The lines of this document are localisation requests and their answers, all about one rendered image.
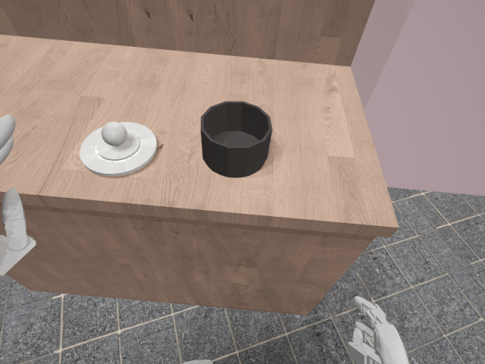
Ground table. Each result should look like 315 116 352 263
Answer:
0 0 399 315

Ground left robot hand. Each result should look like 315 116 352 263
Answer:
0 115 36 276

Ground lid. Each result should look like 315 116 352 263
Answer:
80 122 157 177

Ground pot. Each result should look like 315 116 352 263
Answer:
201 102 272 177

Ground right robot hand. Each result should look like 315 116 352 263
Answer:
349 296 409 364

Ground knob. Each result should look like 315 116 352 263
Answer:
102 122 127 146

